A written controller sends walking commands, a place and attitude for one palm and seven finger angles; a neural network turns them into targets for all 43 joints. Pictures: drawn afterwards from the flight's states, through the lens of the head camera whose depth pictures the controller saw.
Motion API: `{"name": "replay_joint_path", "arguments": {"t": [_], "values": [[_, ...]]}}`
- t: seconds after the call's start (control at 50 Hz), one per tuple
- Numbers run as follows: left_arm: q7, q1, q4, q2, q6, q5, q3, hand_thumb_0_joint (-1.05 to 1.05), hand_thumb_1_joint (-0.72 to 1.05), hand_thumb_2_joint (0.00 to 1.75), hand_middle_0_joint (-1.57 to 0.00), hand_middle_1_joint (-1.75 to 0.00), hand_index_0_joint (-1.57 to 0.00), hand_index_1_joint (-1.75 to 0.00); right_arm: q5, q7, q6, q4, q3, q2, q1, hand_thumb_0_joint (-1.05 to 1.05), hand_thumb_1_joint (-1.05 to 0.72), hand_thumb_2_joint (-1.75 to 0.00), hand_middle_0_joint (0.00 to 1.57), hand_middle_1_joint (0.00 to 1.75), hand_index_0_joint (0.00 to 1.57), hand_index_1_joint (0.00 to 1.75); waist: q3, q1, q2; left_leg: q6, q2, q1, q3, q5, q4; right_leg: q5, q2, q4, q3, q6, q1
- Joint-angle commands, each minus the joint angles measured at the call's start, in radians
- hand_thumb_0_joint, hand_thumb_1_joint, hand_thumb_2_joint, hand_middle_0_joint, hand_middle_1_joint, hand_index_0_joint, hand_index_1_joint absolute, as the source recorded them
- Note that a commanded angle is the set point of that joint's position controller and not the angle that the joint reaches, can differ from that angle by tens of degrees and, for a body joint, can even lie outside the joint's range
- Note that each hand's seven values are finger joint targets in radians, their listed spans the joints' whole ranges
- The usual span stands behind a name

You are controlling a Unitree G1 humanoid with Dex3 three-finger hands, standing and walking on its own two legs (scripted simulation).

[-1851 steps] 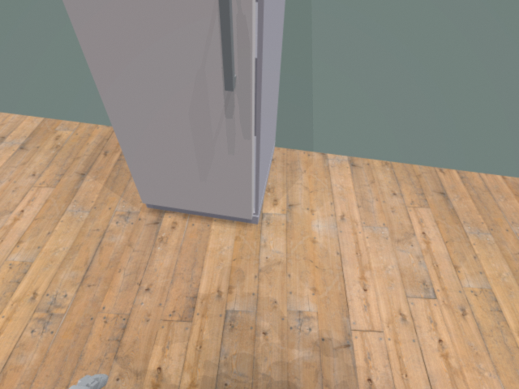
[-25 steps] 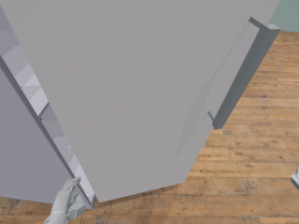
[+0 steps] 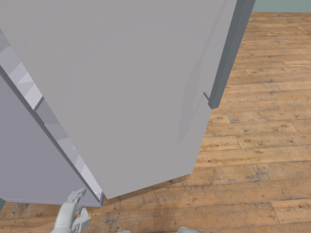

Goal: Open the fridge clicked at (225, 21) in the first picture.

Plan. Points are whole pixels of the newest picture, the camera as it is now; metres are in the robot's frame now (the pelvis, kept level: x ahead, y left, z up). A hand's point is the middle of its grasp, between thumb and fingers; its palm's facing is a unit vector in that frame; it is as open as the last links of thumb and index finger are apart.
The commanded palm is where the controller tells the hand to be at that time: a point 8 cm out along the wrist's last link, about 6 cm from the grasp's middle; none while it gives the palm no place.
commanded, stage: step back with the hand held close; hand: right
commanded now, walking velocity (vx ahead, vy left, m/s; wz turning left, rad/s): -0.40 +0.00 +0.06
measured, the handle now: (221, 58) +0.52 -0.17 +0.19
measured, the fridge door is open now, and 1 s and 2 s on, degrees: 69 69 69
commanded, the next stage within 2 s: stop stepping back and stand still in 0.52 s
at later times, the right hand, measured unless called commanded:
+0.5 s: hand out of the picture +0.14 -0.28 +0.18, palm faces +0.37 +0.80 -0.47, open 7.4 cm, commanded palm +0.07 -0.32 +0.20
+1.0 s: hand out of the picture -0.01 -0.32 +0.17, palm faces +0.46 +0.81 -0.37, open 7.4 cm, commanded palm -0.07 -0.34 +0.20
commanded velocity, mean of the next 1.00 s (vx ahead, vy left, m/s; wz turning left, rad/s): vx -0.12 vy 0.00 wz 0.02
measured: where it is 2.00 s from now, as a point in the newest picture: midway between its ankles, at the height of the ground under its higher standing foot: outside the picture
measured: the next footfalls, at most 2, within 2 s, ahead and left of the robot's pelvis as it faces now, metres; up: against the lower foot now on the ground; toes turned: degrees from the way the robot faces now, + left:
left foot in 0.22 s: +0.01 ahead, +0.12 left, +0.00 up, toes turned -5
right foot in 0.40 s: +0.02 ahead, -0.10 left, +0.00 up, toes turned +0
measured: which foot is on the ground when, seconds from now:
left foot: down 0.00-0.08, up 0.10-0.20, down 0.22-0.44, up 0.46-0.70, down 0.72-1.00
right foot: down 0.00-0.26, up 0.28-0.38, down 0.40-0.72, up 0.74-0.88, down 0.90-1.00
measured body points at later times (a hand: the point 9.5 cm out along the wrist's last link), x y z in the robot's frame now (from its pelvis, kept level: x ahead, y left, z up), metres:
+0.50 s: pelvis -0.08 -0.02 +0.01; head -0.06 -0.05 +0.46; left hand +0.12 +0.22 -0.04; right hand +0.12 -0.32 +0.20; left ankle -0.05 +0.12 -0.70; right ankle -0.02 -0.10 -0.72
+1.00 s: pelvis -0.22 -0.05 +0.01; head -0.26 -0.08 +0.46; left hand -0.12 +0.22 -0.07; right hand -0.04 -0.36 +0.19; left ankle -0.22 +0.08 -0.70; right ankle -0.15 -0.14 -0.72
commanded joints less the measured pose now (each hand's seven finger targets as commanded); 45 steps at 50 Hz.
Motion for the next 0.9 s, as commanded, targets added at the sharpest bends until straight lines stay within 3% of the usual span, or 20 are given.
{"name": "replay_joint_path", "arguments": {"t": [0.0,0.06,0.14,0.18,0.22,0.26,0.34,0.38,0.4,0.44,0.48,0.52,0.58,0.64,0.66,0.68,0.7,0.74,0.82,0.88], "values": [[0.016,-0.104,-0.149,0.131,-0.075,0.002,0.046,0.00,0.90,0.90,-0.20,-0.30,-0.20,-0.30,0.006,-0.026,-0.072,-0.244,-0.105,-0.198,-0.108,0.00,-0.90,-0.90,0.20,0.30,0.20,0.30,-0.141,0.023,-0.056,0.061,0.056,0.107,-0.124,-0.107,-0.077,-0.241,-0.114,-0.241,0.160,-0.016,-0.041],[0.017,-0.136,-0.169,0.153,-0.084,0.005,0.057,0.00,0.90,0.90,-0.20,-0.30,-0.20,-0.30,-0.019,-0.020,-0.090,-0.231,-0.148,-0.200,-0.106,0.00,-0.90,-0.90,0.20,0.30,0.20,0.30,-0.140,0.006,-0.237,0.017,-0.063,0.391,-0.021,-0.073,0.217,-0.542,-0.237,-0.467,0.296,-0.083,-0.355],[-0.005,-0.136,-0.160,0.126,-0.083,0.019,0.065,0.00,0.90,0.90,-0.20,-0.30,-0.20,-0.30,0.006,-0.001,-0.091,-0.200,-0.146,-0.194,-0.032,0.00,-0.90,-0.90,0.20,0.30,0.20,0.30,-0.107,0.002,-0.176,0.039,-0.077,0.302,-0.023,-0.232,0.195,-0.361,-0.254,-0.452,0.282,-0.076,-0.251],[-0.012,-0.134,-0.145,0.106,-0.084,0.022,0.054,0.00,0.90,0.90,-0.20,-0.30,-0.20,-0.30,0.026,0.004,-0.093,-0.220,-0.118,-0.182,-0.031,0.00,-0.90,-0.90,0.20,0.30,0.20,0.30,-0.107,0.008,-0.104,0.076,-0.022,0.184,-0.097,-0.148,-0.049,-0.148,-0.191,-0.334,0.221,-0.031,-0.066],[-0.014,-0.138,-0.129,0.085,-0.070,0.009,0.046,0.00,0.90,0.90,-0.20,-0.30,-0.20,-0.30,0.034,-0.008,-0.081,-0.237,-0.093,-0.218,-0.092,0.00,-0.90,-0.90,0.20,0.30,0.20,0.30,-0.209,0.023,0.090,0.142,0.179,0.071,-0.342,0.235,-0.209,0.082,-0.075,-0.092,0.061,0.059,0.155],[-0.002,-0.145,-0.123,0.082,-0.054,0.000,0.053,0.00,0.90,0.90,-0.20,-0.30,-0.20,-0.30,0.023,-0.022,-0.054,-0.235,-0.088,-0.255,-0.125,0.00,-0.90,-0.90,0.20,0.30,0.20,0.30,-0.243,0.017,0.154,0.169,0.290,0.042,-0.410,0.425,-0.239,-0.022,-0.016,0.092,0.028,0.075,0.176],[0.005,-0.152,-0.134,0.078,-0.004,0.012,0.026,0.00,0.90,0.90,-0.20,-0.30,-0.20,-0.30,0.021,-0.008,-0.033,-0.203,-0.098,-0.255,-0.079,0.00,-0.90,-0.90,0.20,0.30,0.20,0.30,-0.166,0.026,0.098,0.148,0.231,0.148,-0.258,0.691,-0.122,0.033,-0.021,-0.004,0.037,0.072,0.092],[0.019,-0.145,-0.139,0.106,0.006,0.002,0.038,0.00,0.90,0.90,-0.20,-0.30,-0.20,-0.30,0.024,-0.002,-0.031,-0.214,-0.127,-0.261,-0.036,0.00,-0.90,-0.90,0.20,0.30,0.20,0.30,-0.235,0.014,-0.047,0.050,0.070,0.164,-0.125,0.514,-0.017,0.536,-0.115,-0.227,0.091,0.038,0.214],[0.013,-0.143,-0.155,0.113,0.004,-0.012,0.048,0.00,0.90,0.90,-0.20,-0.30,-0.20,-0.30,0.026,0.008,-0.032,-0.224,-0.126,-0.255,-0.011,0.00,-0.90,-0.90,0.20,0.30,0.20,0.30,-0.282,0.002,-0.125,0.017,-0.016,0.191,-0.078,0.194,0.062,0.677,-0.201,-0.288,0.129,0.007,0.255],[0.000,-0.137,-0.174,0.111,-0.011,0.014,0.054,0.00,0.90,0.90,-0.20,-0.30,-0.20,-0.30,0.055,0.022,-0.016,-0.226,-0.135,-0.238,0.063,0.00,-0.90,-0.90,0.20,0.30,0.20,0.30,-0.318,-0.015,-0.179,0.004,-0.060,0.080,-0.056,-0.308,0.242,0.899,-0.331,-0.328,0.249,-0.045,0.300],[-0.018,-0.110,-0.154,0.103,-0.035,0.016,0.050,0.00,0.90,0.90,-0.20,-0.30,-0.20,-0.30,0.058,0.029,-0.009,-0.279,-0.095,-0.203,0.070,0.00,-0.90,-0.90,0.20,0.30,0.20,0.30,-0.316,-0.014,-0.175,0.006,-0.044,0.038,-0.069,-0.335,0.269,0.906,-0.333,-0.303,0.209,-0.057,0.366],[-0.028,-0.120,-0.148,0.114,-0.048,0.016,0.053,0.00,0.90,0.90,-0.20,-0.30,-0.20,-0.30,0.051,0.018,0.016,-0.294,-0.072,-0.195,0.036,0.00,-0.90,-0.90,0.20,0.30,0.20,0.30,-0.276,-0.006,-0.157,-0.005,-0.045,0.050,-0.039,-0.300,0.262,0.741,-0.316,-0.344,0.176,-0.056,0.344],[-0.017,-0.159,-0.146,0.114,-0.050,0.027,0.052,0.00,0.90,0.90,-0.20,-0.30,-0.20,-0.30,0.048,0.000,0.042,-0.271,-0.068,-0.197,-0.020,0.00,-0.90,-0.90,0.20,0.30,0.20,0.30,-0.184,0.001,-0.161,0.010,-0.052,0.156,0.006,-0.300,0.198,0.231,-0.290,-0.472,0.165,-0.045,0.153],[-0.013,-0.163,-0.159,0.113,-0.037,0.025,0.051,0.00,0.90,0.90,-0.20,-0.30,-0.20,-0.30,0.057,-0.013,0.053,-0.252,-0.082,-0.210,0.000,0.00,-0.90,-0.90,0.20,0.30,0.20,0.30,-0.173,0.001,-0.228,0.058,-0.072,0.329,0.093,-0.287,-0.078,-0.269,-0.175,-0.512,0.084,0.046,-0.002],[-0.011,-0.159,-0.167,0.116,-0.025,0.025,0.054,0.00,0.90,0.90,-0.20,-0.30,-0.20,-0.30,0.053,-0.016,0.055,-0.263,-0.100,-0.244,0.002,0.00,-0.90,-0.90,0.20,0.30,0.20,0.30,-0.141,0.014,-0.165,0.093,-0.012,0.296,0.030,-0.294,-0.250,-0.339,-0.093,-0.377,0.043,0.081,-0.022],[-0.017,-0.147,-0.168,0.093,-0.009,0.026,0.050,0.00,0.90,0.90,-0.20,-0.30,-0.20,-0.30,0.051,-0.014,0.048,-0.261,-0.098,-0.256,0.013,0.00,-0.90,-0.90,0.20,0.30,0.20,0.30,-0.128,0.026,0.034,0.186,0.198,0.096,-0.258,-0.479,-0.434,-0.241,-0.022,-0.063,0.013,0.108,0.056],[-0.017,-0.129,-0.153,0.103,-0.008,0.033,0.041,0.00,0.90,0.90,-0.20,-0.30,-0.20,-0.30,0.051,-0.023,0.031,-0.306,-0.128,-0.302,-0.022,0.00,-0.90,-0.90,0.20,0.30,0.20,0.30,-0.097,0.009,0.144,0.270,0.390,-0.079,-0.442,-0.400,-0.508,-0.099,-0.005,0.203,0.033,0.101,0.103],[-0.016,-0.074,-0.123,0.090,-0.015,0.006,0.033,0.00,0.90,0.90,-0.20,-0.30,-0.20,-0.30,0.047,-0.026,0.033,-0.227,-0.103,-0.251,-0.080,0.00,-0.90,-0.90,0.20,0.30,0.20,0.30,-0.127,0.035,0.173,0.216,0.319,-0.023,-0.283,-0.304,-0.390,-0.109,-0.033,0.298,0.071,0.083,0.032],[0.003,-0.066,-0.115,0.112,-0.033,-0.007,0.041,0.00,0.90,0.90,-0.20,-0.30,-0.20,-0.30,0.030,-0.028,0.032,-0.153,-0.069,-0.210,-0.098,0.00,-0.90,-0.90,0.20,0.30,0.20,0.30,-0.084,0.047,0.055,0.133,0.211,-0.037,-0.126,-0.314,-0.283,-0.084,-0.041,-0.061,-0.003,0.046,0.221],[0.021,-0.071,-0.121,0.145,-0.058,-0.007,0.038,0.00,0.90,0.90,-0.20,-0.30,-0.20,-0.30,0.029,-0.030,0.012,-0.137,-0.071,-0.202,-0.096,0.00,-0.90,-0.90,0.20,0.30,0.20,0.30,-0.031,0.043,-0.105,0.070,0.052,-0.020,-0.040,-0.361,-0.091,-0.322,-0.161,-0.335,0.198,-0.025,0.167]]}}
